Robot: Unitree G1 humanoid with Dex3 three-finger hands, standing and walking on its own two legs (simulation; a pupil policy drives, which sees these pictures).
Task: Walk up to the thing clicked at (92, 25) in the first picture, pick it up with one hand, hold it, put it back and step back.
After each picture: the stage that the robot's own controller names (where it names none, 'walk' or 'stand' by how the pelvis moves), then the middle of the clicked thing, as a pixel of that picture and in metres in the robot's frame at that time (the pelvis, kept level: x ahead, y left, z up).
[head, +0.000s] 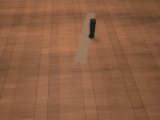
stand; (92, 28) +1.51 -0.13 -0.65
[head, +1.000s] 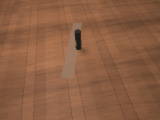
walk; (78, 40) +1.36 +0.15 -0.62
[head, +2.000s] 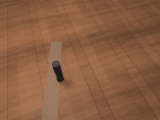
walk; (58, 71) +0.85 +0.29 -0.65
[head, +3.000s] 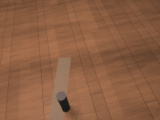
walk; (63, 102) +0.51 +0.22 -0.65
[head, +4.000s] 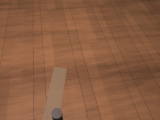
stand; (57, 119) +0.40 +0.16 -0.64
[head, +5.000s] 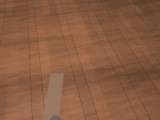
stand; out of the picture +0.38 +0.17 -0.65
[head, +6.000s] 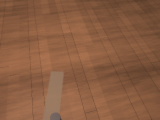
stand; out of the picture +0.39 +0.17 -0.66
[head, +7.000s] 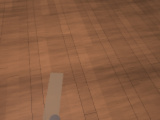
stand; out of the picture +0.38 +0.18 -0.66
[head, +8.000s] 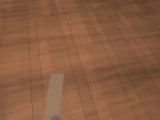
stand; out of the picture +0.37 +0.17 -0.66
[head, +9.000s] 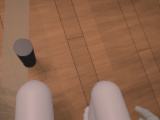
go down; (26, 55) +0.44 +0.20 -0.32
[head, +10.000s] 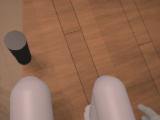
go down; (20, 50) +0.44 +0.22 -0.26
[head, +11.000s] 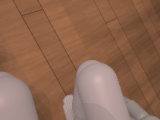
close in; out of the picture +0.43 +0.27 -0.16
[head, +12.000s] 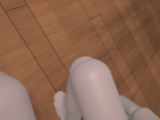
close; out of the picture +0.44 +0.28 -0.16
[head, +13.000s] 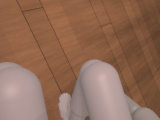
lift; out of the picture +0.36 +0.25 -0.16
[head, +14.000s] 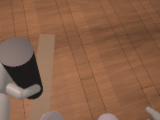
lift; (26, 75) +0.32 +0.17 +0.06
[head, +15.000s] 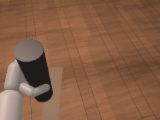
hold; (37, 76) +0.32 +0.15 +0.08
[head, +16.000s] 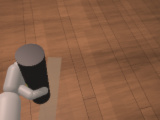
hold; (36, 79) +0.32 +0.16 +0.04
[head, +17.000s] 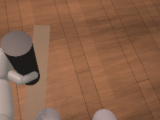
crouch; (25, 63) +0.38 +0.18 -0.01
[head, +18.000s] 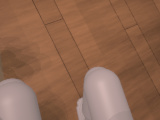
lower; out of the picture +0.49 +0.26 -0.05
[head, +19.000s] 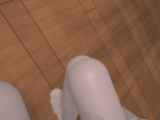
lower; out of the picture +0.46 +0.29 -0.16
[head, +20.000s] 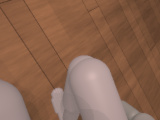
lower; out of the picture +0.44 +0.30 -0.16
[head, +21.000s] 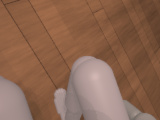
lower; out of the picture +0.44 +0.30 -0.15
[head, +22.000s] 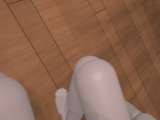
lower; out of the picture +0.42 +0.29 -0.16
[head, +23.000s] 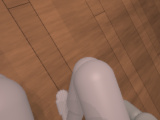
open; out of the picture +0.44 +0.28 -0.17
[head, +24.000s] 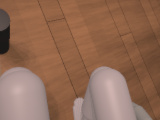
stand; out of the picture +0.45 +0.26 -0.20
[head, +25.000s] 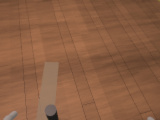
stand; (52, 116) +0.40 +0.17 -0.57
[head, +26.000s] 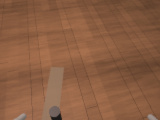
stand; (56, 118) +0.42 +0.18 -0.60
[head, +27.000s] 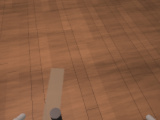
stand; (57, 119) +0.41 +0.17 -0.60
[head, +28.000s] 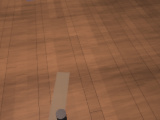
stand; out of the picture +0.44 +0.16 -0.65
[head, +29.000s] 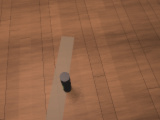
walk; (66, 83) +0.54 +0.15 -0.63
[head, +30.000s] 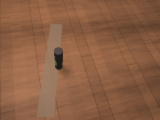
walk; (58, 59) +0.80 +0.15 -0.64
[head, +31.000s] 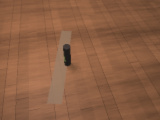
stand; (67, 55) +1.04 +0.16 -0.63
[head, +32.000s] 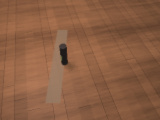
stand; (63, 55) +1.05 +0.19 -0.66
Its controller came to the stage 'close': yes
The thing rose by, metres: 0.69
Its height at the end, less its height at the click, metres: +0.00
